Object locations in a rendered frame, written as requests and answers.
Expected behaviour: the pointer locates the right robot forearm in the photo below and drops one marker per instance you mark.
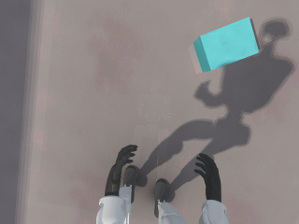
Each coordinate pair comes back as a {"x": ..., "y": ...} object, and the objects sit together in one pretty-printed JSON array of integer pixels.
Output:
[{"x": 213, "y": 212}]

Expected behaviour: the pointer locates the left robot foot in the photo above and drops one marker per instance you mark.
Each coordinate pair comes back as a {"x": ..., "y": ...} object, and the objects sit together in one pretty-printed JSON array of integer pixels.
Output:
[{"x": 129, "y": 179}]

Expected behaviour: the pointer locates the left robot forearm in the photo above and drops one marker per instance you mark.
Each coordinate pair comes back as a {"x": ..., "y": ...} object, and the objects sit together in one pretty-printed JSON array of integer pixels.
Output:
[{"x": 111, "y": 211}]

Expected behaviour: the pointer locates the carton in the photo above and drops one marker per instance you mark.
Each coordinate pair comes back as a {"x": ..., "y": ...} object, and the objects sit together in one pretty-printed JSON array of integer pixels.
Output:
[{"x": 225, "y": 45}]

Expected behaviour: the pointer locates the robot left hand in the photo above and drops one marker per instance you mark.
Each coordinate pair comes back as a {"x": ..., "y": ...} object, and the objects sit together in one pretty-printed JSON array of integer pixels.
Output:
[{"x": 114, "y": 176}]

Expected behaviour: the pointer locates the robot right thigh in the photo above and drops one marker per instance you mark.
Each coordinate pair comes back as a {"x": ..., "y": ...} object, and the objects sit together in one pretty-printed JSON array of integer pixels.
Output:
[{"x": 172, "y": 219}]

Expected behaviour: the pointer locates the robot right hand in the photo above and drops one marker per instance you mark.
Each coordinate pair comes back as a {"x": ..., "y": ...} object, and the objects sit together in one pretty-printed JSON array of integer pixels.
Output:
[{"x": 211, "y": 177}]

